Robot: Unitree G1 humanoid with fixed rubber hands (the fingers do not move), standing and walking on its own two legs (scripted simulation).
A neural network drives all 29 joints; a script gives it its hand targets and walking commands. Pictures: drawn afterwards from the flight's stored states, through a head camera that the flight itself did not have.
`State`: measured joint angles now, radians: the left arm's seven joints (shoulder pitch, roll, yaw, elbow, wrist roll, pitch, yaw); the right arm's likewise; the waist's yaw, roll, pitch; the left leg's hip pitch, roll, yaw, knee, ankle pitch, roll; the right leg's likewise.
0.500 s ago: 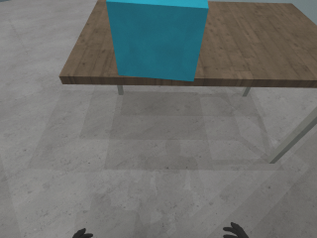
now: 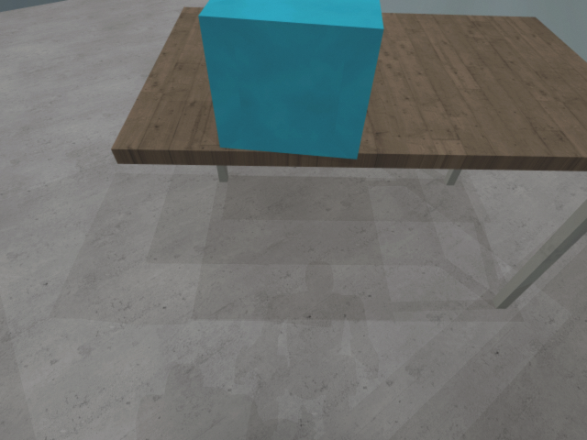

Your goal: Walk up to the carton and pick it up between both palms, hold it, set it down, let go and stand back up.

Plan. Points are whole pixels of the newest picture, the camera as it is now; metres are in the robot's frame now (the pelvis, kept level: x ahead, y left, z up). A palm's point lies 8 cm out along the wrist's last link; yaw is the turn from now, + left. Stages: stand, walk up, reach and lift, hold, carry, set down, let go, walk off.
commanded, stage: stand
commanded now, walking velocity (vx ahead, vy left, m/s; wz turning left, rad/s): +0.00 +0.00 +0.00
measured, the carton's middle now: (293, 73) +0.74 +0.01 +0.13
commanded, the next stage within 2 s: walk up in 1.04 s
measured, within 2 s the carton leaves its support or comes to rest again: neither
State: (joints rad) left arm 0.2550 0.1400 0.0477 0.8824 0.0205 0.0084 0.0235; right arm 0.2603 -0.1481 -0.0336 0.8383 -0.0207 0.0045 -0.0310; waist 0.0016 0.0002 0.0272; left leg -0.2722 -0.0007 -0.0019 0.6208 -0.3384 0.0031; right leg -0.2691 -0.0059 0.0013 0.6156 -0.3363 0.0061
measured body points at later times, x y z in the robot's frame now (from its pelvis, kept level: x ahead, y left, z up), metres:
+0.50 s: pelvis +0.01 +0.00 +0.01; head +0.02 +0.00 +0.46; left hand +0.02 +0.21 -0.15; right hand +0.03 -0.22 -0.15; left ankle +0.00 +0.12 -0.73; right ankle +0.00 -0.12 -0.73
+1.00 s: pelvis +0.01 +0.00 +0.01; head +0.02 +0.00 +0.46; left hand -0.01 +0.20 -0.15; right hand -0.01 -0.20 -0.15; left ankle +0.00 +0.12 -0.73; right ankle +0.00 -0.12 -0.73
